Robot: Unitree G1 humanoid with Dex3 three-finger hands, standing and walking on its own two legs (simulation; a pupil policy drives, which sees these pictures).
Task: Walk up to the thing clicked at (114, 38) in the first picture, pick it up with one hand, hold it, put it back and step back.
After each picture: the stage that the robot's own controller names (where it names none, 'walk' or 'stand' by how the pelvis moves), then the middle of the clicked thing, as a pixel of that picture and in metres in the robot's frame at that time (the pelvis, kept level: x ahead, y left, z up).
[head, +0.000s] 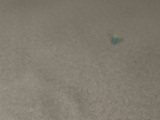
stand; (114, 39) +1.46 -0.38 -0.72
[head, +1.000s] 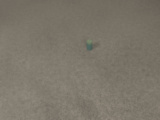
walk; (89, 45) +1.38 +0.04 -0.69
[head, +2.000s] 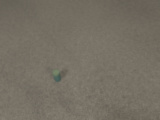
walk; (56, 75) +0.89 +0.29 -0.71
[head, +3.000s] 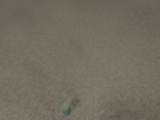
walk; (66, 108) +0.57 +0.22 -0.72
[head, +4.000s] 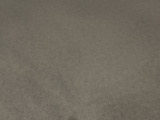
stand; out of the picture +0.42 +0.16 -0.71
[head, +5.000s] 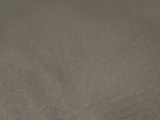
stand; out of the picture +0.39 +0.15 -0.72
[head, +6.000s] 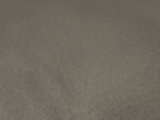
stand; out of the picture +0.40 +0.16 -0.73
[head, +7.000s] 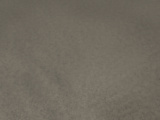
stand; out of the picture +0.39 +0.18 -0.73
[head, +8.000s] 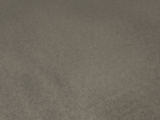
stand; out of the picture +0.38 +0.18 -0.73
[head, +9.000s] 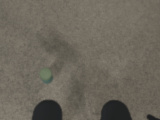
go down; (46, 76) +0.44 +0.18 -0.46
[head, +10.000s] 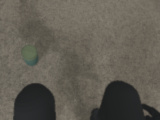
go down; (30, 56) +0.48 +0.20 -0.31
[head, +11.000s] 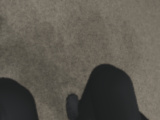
close in; out of the picture +0.46 +0.24 -0.24
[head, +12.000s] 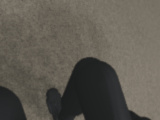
close; out of the picture +0.46 +0.26 -0.23
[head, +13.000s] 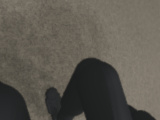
lift; out of the picture +0.43 +0.24 -0.24
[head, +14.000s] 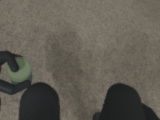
lift; (20, 74) +0.34 +0.22 -0.08
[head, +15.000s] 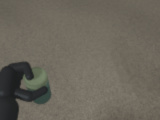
hold; (38, 86) +0.33 +0.15 +0.05
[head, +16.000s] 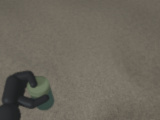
hold; (41, 94) +0.32 +0.15 +0.00
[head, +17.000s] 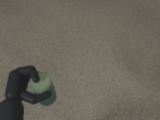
crouch; (44, 89) +0.33 +0.14 +0.01
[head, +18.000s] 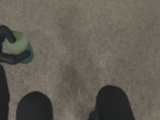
crouch; (21, 49) +0.45 +0.17 -0.10
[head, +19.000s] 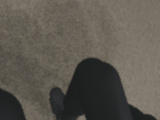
lower; out of the picture +0.44 +0.26 -0.24
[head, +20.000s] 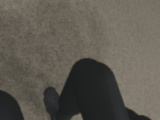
lower; out of the picture +0.45 +0.27 -0.24
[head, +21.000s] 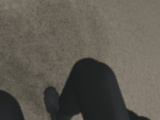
lower; out of the picture +0.45 +0.27 -0.24
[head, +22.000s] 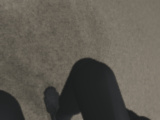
lower; out of the picture +0.45 +0.27 -0.24
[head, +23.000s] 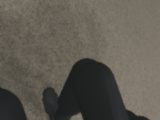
loosen; out of the picture +0.45 +0.26 -0.24
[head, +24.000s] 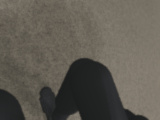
withdraw; out of the picture +0.44 +0.26 -0.25
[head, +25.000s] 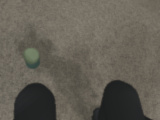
walk; (32, 59) +0.46 +0.20 -0.31
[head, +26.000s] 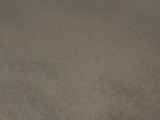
stand; out of the picture +0.39 +0.15 -0.65
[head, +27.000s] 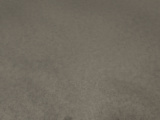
stand; out of the picture +0.40 +0.17 -0.67
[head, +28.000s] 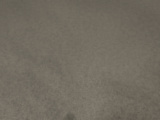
stand; out of the picture +0.39 +0.16 -0.67
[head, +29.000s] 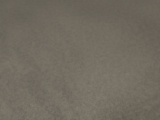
walk; out of the picture +0.42 +0.16 -0.72
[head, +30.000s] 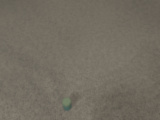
walk; (67, 104) +0.52 +0.13 -0.70
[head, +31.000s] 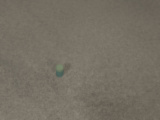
walk; (59, 70) +0.81 +0.14 -0.70
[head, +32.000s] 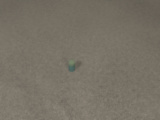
stand; (71, 65) +1.04 +0.14 -0.70
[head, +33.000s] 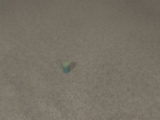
stand; (66, 67) +1.02 +0.17 -0.73
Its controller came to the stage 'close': yes
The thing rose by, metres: 0.71
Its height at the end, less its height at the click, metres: +0.00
